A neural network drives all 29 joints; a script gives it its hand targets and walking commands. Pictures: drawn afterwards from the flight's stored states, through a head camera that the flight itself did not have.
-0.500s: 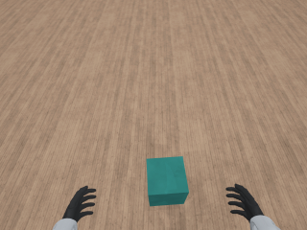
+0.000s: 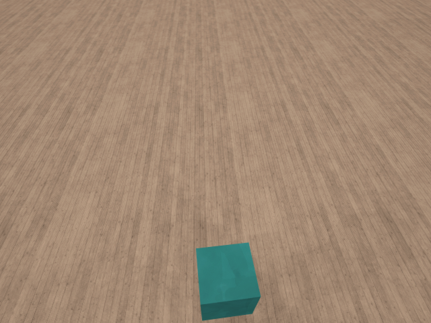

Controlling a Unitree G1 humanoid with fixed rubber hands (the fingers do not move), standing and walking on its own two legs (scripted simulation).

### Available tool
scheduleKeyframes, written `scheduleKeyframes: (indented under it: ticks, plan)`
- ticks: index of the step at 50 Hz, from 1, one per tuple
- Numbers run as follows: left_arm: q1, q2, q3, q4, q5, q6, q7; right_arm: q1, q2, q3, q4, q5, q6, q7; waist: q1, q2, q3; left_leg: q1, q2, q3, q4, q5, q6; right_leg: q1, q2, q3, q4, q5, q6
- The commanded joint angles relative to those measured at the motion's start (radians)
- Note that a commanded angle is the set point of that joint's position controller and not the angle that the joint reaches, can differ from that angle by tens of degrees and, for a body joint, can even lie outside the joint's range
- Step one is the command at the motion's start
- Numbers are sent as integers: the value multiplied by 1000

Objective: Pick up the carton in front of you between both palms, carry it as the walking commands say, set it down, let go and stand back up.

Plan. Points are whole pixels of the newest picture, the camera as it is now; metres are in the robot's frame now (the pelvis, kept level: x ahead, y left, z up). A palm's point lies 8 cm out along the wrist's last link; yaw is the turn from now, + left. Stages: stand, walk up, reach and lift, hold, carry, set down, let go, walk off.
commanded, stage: stand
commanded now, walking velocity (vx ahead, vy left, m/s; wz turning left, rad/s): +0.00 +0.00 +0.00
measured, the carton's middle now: (225, 282) +0.39 -0.04 -0.63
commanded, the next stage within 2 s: none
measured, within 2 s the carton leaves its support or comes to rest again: neither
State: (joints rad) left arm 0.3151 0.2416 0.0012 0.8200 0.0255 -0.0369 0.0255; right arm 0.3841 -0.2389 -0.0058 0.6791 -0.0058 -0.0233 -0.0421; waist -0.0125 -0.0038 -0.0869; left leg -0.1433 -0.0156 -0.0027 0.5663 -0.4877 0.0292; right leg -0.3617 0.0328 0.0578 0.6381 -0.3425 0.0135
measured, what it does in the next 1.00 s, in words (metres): stands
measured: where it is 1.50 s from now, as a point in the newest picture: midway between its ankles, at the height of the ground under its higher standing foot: outside the picture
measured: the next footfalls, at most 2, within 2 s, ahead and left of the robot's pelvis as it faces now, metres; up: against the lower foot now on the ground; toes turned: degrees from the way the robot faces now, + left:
none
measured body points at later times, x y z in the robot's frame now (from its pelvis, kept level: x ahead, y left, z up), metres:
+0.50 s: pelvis -0.01 +0.01 +0.00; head -0.01 +0.02 +0.45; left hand +0.01 +0.26 -0.15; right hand -0.02 -0.24 -0.13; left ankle -0.12 +0.10 -0.72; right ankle -0.01 -0.13 -0.72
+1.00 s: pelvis -0.03 +0.02 +0.01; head -0.03 +0.02 +0.46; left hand -0.05 +0.24 -0.15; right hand -0.09 -0.21 -0.14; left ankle -0.12 +0.10 -0.72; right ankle -0.01 -0.13 -0.72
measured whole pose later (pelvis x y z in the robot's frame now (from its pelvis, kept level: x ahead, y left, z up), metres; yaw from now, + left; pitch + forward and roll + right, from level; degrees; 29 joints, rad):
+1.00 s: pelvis -0.03 +0.02 +0.01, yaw -1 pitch -1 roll -1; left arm 0.33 0.16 -0.03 1.14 0.01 0.03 0.05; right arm 0.45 -0.16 0.03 1.04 -0.02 0.00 -0.05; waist -0.01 0.01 0.00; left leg -0.05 -0.04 0.03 0.48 -0.42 0.06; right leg -0.27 0.02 0.10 0.54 -0.26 0.04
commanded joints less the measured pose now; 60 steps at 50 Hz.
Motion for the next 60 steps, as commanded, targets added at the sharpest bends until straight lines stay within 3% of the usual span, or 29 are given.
scheduleKeyframes:
  ticks: [1,30,60]
  plan:
    - [53,101,23,-26,-3,3,9,58,-124,-33,-37,2,-3,-7,7,22,29,-75,103,-41,-52,683,-10,107,-76,47,-11,449,-32]
    - [80,45,-3,203,-10,54,20,147,-59,4,229,-9,22,-13,5,18,149,-41,100,-52,-151,463,23,120,-75,69,-94,362,-29]
    - [94,-29,-28,350,-20,61,29,177,13,28,407,-10,14,-15,4,15,198,-30,101,-54,-201,433,32,124,-81,73,-143,333,-19]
